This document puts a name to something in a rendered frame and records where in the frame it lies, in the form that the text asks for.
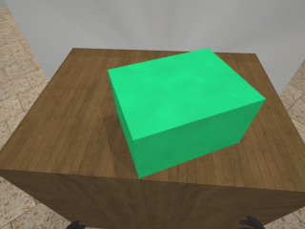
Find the robot right hand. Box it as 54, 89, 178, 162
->
239, 216, 265, 229

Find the pedestal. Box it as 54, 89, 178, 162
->
0, 48, 305, 229

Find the carton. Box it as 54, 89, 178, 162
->
108, 48, 266, 178

